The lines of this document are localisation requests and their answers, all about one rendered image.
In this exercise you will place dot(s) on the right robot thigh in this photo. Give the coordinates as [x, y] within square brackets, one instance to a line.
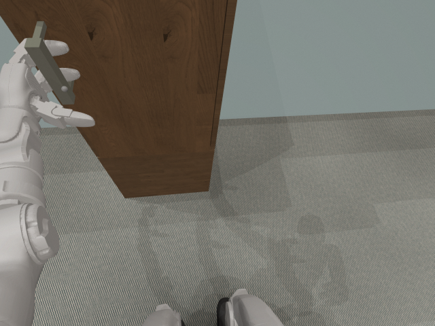
[249, 310]

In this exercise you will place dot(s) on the cupboard door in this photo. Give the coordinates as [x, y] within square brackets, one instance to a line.
[148, 68]

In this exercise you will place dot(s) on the left robot forearm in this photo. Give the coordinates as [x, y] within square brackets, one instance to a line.
[21, 166]

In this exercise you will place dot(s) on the handle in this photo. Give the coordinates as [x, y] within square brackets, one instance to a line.
[44, 61]

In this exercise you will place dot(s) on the left robot upper arm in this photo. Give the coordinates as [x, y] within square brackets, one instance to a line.
[27, 240]

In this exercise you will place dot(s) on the left robot hand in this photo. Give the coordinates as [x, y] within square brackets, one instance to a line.
[19, 87]

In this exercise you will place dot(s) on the robot right shin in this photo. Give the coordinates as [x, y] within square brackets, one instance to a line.
[237, 292]

